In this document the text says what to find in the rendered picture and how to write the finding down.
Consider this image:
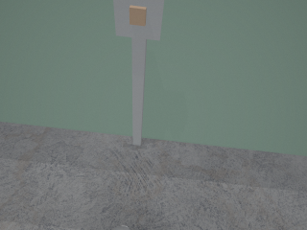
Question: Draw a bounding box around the button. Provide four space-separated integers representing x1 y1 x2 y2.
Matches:
129 5 147 27

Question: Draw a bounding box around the panel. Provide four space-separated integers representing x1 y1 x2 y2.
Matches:
113 0 164 146

